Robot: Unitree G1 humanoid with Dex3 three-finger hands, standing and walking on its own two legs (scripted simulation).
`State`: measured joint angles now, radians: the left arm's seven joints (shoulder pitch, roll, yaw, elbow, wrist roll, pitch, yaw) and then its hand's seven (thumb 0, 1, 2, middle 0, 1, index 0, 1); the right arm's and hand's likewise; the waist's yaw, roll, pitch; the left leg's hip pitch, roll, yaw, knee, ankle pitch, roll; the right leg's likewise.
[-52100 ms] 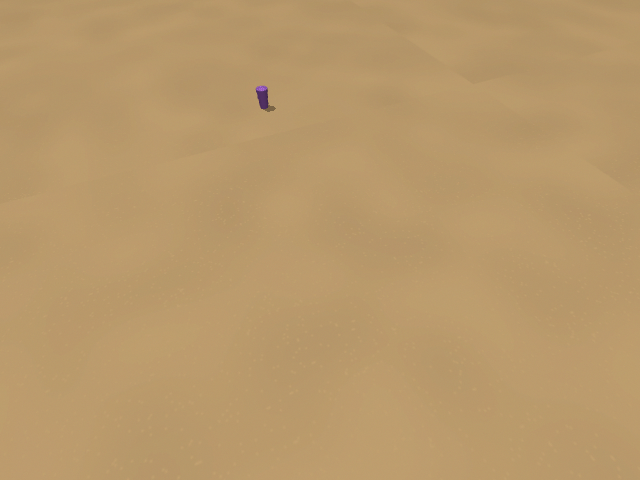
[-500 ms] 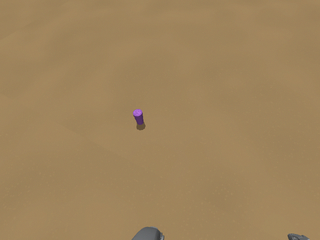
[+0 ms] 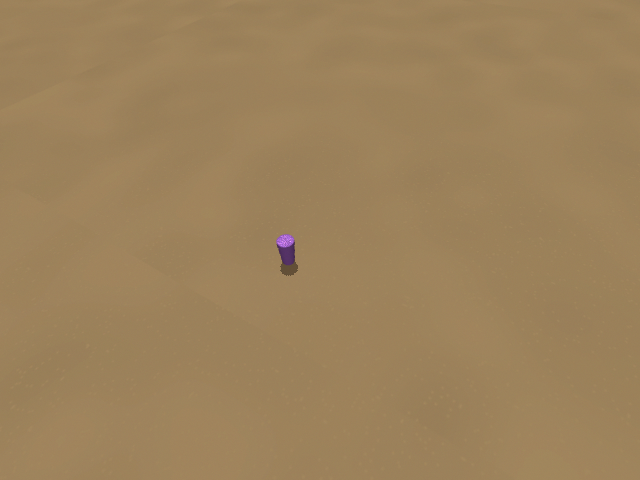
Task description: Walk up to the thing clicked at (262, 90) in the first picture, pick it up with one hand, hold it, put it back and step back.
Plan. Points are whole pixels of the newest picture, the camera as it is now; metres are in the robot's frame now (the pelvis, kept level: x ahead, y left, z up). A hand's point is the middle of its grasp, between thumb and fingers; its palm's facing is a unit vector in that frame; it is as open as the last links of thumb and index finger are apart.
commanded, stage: step back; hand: left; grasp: from above
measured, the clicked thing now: (287, 251) +1.08 +0.23 -0.70
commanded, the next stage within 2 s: stand in 0.54 s
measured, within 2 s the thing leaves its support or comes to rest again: neither
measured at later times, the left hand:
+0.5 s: hand out of the picture +0.16 +0.28 -0.14, palm faces -0.01 -0.93 -0.37, open 7.4 cm
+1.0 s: hand out of the picture +0.11 +0.25 -0.14, palm faces -0.03 -0.94 -0.33, open 7.4 cm
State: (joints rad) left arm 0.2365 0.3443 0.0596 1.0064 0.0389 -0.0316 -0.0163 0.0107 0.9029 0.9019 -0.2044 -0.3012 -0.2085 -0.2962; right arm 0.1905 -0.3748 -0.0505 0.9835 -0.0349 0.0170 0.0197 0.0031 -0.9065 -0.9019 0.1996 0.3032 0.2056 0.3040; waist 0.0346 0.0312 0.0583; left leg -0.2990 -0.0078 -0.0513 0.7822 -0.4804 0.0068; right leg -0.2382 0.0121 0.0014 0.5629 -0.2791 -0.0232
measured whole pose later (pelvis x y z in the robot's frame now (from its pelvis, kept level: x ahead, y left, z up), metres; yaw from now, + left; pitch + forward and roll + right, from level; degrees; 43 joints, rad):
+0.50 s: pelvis +0.05 +0.02 +0.00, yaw -1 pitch -2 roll +0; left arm 0.08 0.37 0.03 1.04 0.01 -0.03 0.00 0.01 0.90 0.90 -0.20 -0.30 -0.21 -0.30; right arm 0.09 -0.34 -0.04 1.05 -0.02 -0.01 0.01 0.00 -0.91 -0.90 0.20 0.30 0.21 0.30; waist 0.01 0.00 0.07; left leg -0.18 0.00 0.02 0.54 -0.33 0.01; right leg -0.19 -0.02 0.02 0.54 -0.32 0.02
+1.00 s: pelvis +0.02 +0.01 +0.02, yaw +0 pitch -3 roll +0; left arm 0.07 0.33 0.00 1.15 0.01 -0.02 -0.01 0.01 0.90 0.90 -0.20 -0.30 -0.21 -0.30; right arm 0.07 -0.35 -0.01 1.13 -0.01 -0.01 0.01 0.00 -0.91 -0.90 0.20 0.30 0.20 0.30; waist 0.00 0.00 0.07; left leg -0.08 0.01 0.01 0.31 -0.18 -0.01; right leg -0.09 0.00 0.00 0.32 -0.17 0.00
